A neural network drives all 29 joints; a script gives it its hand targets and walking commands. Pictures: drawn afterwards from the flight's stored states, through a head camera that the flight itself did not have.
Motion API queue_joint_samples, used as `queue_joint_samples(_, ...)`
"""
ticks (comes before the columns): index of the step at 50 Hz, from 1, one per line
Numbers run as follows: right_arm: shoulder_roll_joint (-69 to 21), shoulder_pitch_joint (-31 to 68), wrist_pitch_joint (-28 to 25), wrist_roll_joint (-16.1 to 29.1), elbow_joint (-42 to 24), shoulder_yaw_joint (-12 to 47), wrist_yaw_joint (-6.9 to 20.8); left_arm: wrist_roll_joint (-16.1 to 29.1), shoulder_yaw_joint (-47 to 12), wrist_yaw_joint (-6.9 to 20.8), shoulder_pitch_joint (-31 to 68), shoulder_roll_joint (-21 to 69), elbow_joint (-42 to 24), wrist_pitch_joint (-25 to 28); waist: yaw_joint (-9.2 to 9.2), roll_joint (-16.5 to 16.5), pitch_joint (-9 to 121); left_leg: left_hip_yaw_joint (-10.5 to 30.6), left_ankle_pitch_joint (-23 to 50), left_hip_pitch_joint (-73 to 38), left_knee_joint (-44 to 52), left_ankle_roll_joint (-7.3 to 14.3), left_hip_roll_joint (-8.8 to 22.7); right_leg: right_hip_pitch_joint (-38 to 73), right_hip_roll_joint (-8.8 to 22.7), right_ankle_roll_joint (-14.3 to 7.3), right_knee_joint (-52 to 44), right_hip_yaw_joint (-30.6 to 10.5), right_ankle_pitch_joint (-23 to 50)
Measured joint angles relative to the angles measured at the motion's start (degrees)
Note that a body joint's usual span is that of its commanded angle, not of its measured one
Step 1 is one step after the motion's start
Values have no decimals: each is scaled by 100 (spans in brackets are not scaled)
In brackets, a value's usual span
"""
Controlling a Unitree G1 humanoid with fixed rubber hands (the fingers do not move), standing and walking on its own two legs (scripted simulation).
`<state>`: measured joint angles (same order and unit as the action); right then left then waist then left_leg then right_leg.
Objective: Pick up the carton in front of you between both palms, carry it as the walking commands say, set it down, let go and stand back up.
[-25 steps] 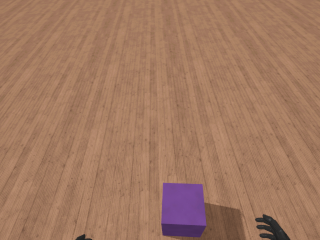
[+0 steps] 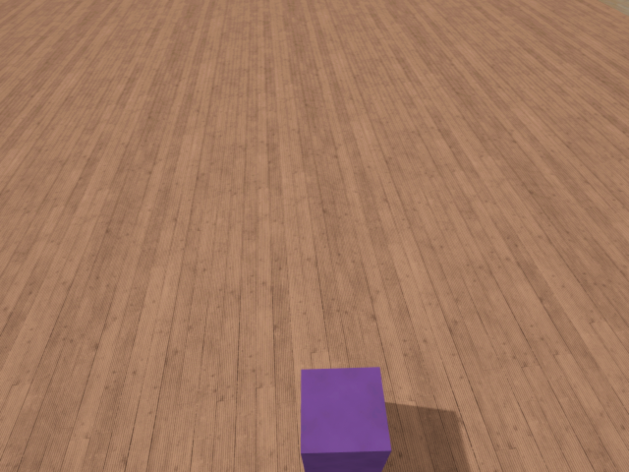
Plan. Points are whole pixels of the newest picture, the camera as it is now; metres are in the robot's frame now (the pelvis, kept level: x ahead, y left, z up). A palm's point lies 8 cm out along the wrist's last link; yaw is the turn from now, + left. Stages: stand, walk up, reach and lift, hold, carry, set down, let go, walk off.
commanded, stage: stand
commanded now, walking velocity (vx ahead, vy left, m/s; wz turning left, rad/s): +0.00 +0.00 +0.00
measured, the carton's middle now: (341, 422) +0.37 -0.04 -0.63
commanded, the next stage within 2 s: none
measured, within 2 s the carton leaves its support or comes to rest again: neither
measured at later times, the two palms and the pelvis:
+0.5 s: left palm out of the picture +0.06 +0.25 -0.11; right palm out of the picture +0.00 -0.26 -0.11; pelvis -0.02 +0.00 +0.00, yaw -2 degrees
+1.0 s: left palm out of the picture +0.02 +0.25 -0.12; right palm out of the picture -0.06 -0.24 -0.12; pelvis -0.03 +0.01 +0.01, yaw -3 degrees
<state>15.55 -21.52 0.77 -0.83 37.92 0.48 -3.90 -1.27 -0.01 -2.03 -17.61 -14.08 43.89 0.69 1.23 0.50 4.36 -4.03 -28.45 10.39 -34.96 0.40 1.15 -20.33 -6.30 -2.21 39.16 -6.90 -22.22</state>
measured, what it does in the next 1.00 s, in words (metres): stands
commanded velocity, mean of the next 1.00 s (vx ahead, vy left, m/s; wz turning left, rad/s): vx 0.00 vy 0.00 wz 0.00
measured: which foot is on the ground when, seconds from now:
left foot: down 0.00-1.00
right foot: down 0.00-1.00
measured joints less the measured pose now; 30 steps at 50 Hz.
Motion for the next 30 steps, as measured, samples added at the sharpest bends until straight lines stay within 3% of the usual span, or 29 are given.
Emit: queue_joint_samples(30,-15,-117,107,-47,691,-18,53,8,42,-26,-47,42,268,-147,-14,-7,-317,-283,242,-271,246,45,-16,149,7,61,-154,-221,288)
